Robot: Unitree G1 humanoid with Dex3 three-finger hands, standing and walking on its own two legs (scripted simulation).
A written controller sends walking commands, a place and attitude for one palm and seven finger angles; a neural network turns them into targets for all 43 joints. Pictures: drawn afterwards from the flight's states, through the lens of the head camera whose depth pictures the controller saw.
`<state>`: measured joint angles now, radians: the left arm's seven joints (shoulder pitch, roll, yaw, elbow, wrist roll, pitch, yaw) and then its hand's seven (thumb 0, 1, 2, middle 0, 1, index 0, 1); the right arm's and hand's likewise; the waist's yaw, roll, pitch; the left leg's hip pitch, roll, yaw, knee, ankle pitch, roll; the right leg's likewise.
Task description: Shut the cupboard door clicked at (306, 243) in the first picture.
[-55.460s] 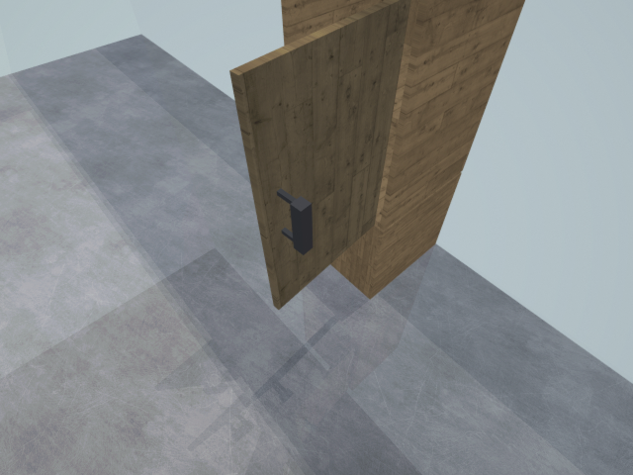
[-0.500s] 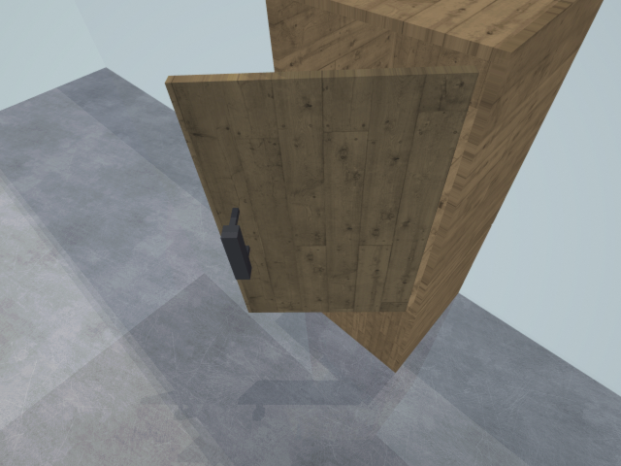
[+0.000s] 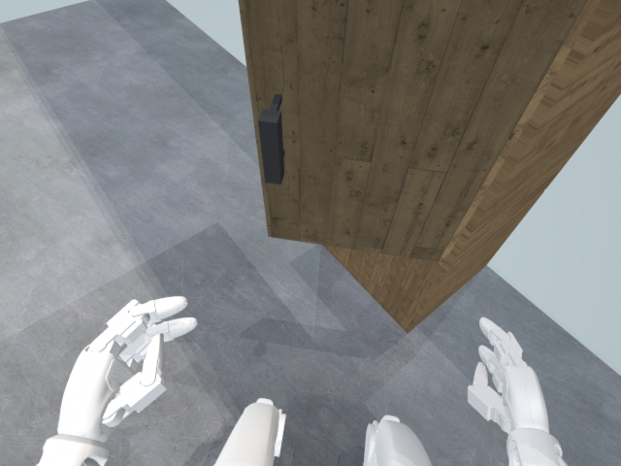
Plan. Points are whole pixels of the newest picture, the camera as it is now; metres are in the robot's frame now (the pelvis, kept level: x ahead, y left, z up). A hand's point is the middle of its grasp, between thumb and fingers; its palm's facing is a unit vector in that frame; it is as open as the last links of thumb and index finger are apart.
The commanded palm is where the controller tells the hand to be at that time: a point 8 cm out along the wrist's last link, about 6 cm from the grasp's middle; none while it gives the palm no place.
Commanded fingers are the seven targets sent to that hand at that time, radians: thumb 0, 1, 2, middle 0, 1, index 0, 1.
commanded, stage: raise the hand and make a fist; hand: left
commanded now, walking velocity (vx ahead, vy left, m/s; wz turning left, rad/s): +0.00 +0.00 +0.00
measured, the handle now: (275, 139) +0.55 +0.13 +0.08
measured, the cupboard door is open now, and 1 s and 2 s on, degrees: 42 42 42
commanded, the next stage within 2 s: bring the fist close to the handle in 1.40 s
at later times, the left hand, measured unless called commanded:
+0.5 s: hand (150, 342) +0.23 +0.21 +0.06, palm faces -0.05 -1.00 -0.03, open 3.5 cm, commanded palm +0.20 +0.26 +0.07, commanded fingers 0.00 0.90 0.90 -1.13 -1.32 -1.13 -1.32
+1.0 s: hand (157, 314) +0.25 +0.21 +0.08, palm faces -0.05 -1.00 -0.04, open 3.1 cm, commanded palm +0.23 +0.26 +0.09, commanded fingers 0.00 0.90 0.90 -1.30 -1.50 -1.30 -1.50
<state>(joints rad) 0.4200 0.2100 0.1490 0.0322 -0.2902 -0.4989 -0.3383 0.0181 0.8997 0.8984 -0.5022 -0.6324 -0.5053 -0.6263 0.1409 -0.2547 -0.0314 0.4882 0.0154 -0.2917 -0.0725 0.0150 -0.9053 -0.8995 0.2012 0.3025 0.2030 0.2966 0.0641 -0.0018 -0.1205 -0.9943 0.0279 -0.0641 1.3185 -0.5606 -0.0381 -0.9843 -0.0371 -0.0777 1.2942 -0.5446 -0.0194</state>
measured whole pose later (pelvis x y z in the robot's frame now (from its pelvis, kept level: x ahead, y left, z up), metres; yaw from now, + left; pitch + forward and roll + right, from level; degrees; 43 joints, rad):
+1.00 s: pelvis +0.03 +0.02 +0.02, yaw +0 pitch +15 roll -3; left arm 0.38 0.25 0.17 -0.07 -0.29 -0.33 -0.30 0.02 0.90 0.90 -1.29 -1.49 -1.29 -1.48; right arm 0.25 -0.23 0.02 0.47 0.01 -0.17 -0.06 0.02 -0.90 -0.90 0.21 0.30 0.21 0.30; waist 0.01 0.03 -0.15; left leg -0.93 0.03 -0.06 1.23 -0.57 -0.01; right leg -0.91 -0.03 -0.07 1.17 -0.53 0.01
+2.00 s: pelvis +0.02 +0.02 +0.03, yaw -1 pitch +16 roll -1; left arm -0.01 0.19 0.07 0.19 -0.19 -0.29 -0.15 0.02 0.90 0.90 -1.30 -1.50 -1.30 -1.50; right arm 0.27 -0.24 0.03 0.52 0.00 -0.13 -0.04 0.02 -0.90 -0.90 0.21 0.30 0.21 0.30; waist -0.03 0.03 -0.14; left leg -0.92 0.02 -0.03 1.17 -0.53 -0.01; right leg -0.91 -0.04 -0.04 1.14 -0.50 0.01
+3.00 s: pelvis +0.02 +0.01 +0.03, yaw -2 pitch +18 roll +0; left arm -0.52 0.15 0.14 0.79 -0.12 -0.48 -0.04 0.02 0.90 0.90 -1.30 -1.50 -1.30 -1.50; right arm 0.31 -0.25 -0.02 0.63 -0.02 -0.03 0.00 0.01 -0.91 -0.90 0.20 0.30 0.20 0.30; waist -0.08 0.02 -0.13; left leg -0.94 0.03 0.00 1.11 -0.49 -0.02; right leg -0.97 -0.03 -0.02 1.12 -0.47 0.00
